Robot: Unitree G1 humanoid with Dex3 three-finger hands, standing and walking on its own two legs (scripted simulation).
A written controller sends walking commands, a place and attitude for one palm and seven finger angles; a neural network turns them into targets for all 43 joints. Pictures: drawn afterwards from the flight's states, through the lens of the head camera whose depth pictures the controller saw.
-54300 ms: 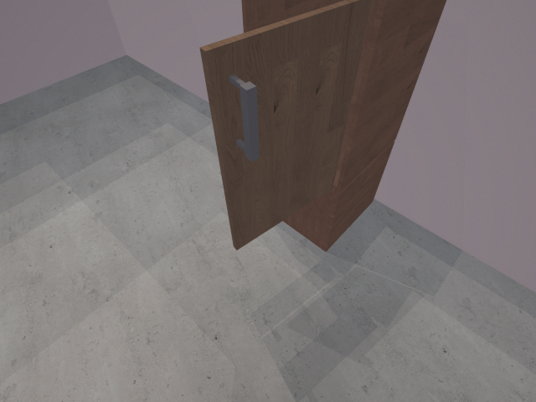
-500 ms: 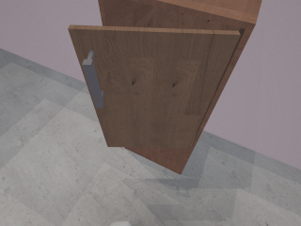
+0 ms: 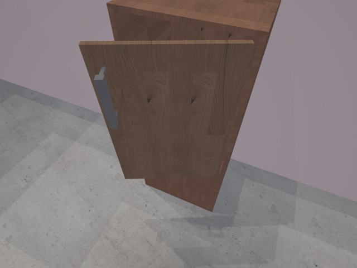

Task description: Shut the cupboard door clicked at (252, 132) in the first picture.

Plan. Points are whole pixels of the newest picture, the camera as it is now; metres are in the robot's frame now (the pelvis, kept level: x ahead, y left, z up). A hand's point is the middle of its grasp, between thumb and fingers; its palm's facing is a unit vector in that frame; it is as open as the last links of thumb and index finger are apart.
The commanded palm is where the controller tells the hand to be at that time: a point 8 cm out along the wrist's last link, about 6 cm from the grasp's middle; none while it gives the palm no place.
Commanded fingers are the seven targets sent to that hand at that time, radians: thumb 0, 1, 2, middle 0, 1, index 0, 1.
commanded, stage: come to a stop and stand still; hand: left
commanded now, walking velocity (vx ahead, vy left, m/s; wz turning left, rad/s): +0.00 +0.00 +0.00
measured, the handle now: (108, 99) +0.49 +0.21 +0.11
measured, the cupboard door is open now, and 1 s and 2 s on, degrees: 26 26 26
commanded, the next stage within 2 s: look again from close up in 0.30 s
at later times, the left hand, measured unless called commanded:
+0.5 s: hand out of the picture -0.01 +0.14 -0.18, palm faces +0.03 -0.99 -0.16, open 7.4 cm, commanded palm none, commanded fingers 0.00 0.90 0.90 -0.20 -0.30 -0.20 -0.30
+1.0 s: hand out of the picture +0.02 +0.22 -0.17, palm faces +0.03 -0.97 -0.25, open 7.4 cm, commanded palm none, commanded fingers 0.00 0.90 0.90 -0.20 -0.30 -0.20 -0.30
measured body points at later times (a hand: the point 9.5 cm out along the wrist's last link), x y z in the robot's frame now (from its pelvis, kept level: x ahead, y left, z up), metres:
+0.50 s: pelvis +0.01 -0.01 -0.01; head +0.03 -0.01 +0.44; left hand -0.01 +0.20 -0.17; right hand -0.03 -0.23 -0.16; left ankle +0.07 +0.11 -0.74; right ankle -0.05 -0.14 -0.74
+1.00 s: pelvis -0.02 +0.01 -0.01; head -0.03 +0.02 +0.44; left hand +0.02 +0.27 -0.15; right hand +0.08 -0.24 -0.14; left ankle +0.07 +0.11 -0.74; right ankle -0.05 -0.14 -0.74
